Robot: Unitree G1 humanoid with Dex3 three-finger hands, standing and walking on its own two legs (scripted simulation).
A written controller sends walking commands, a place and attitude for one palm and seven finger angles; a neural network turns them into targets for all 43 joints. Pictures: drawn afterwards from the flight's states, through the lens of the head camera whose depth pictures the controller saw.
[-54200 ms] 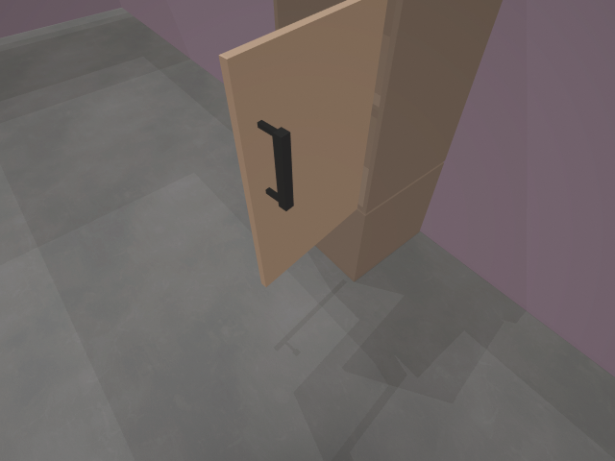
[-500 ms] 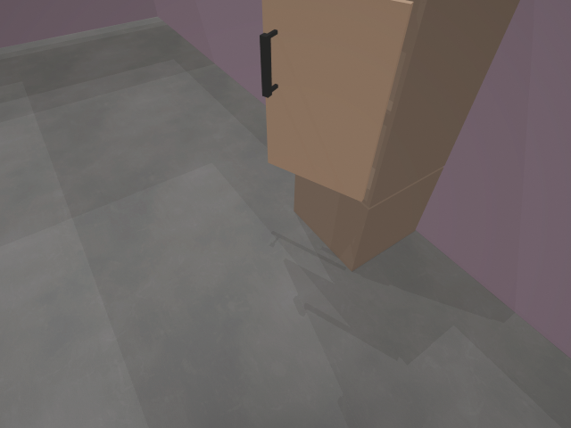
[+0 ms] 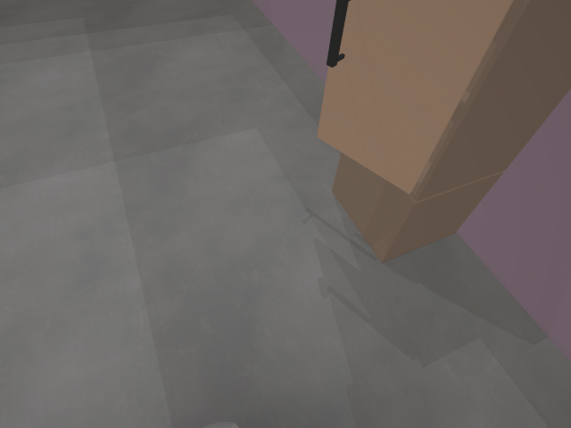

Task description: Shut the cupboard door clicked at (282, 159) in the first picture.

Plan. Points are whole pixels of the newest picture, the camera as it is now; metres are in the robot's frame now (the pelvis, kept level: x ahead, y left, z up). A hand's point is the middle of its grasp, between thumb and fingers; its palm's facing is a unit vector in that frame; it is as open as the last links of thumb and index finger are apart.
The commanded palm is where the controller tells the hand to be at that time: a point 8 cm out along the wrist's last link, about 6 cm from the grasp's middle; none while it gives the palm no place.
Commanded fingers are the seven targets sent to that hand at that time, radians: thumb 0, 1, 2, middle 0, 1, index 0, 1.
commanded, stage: walk to a spot facing it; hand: left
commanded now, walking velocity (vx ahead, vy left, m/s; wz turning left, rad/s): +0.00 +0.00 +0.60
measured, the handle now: (341, 30) +1.01 -0.11 +0.06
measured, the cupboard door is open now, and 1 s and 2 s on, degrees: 23 23 23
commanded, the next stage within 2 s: turn to face it in 1.36 s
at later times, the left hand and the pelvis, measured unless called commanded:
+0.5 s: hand out of the picture +0.05 +0.20 -0.14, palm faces +0.27 -0.92 -0.29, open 7.4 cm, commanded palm none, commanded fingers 0.00 0.90 0.90 -0.20 -0.30 -0.20 -0.30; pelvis +0.00 -0.03 +0.01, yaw +17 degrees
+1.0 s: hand out of the picture -0.08 +0.18 -0.18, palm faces +0.64 -0.74 -0.21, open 7.4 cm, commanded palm none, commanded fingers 0.00 0.90 0.90 -0.20 -0.30 -0.20 -0.30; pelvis +0.09 +0.07 -0.01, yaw +37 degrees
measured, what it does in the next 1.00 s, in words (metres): walks ahead, turning left: right foot, then left foot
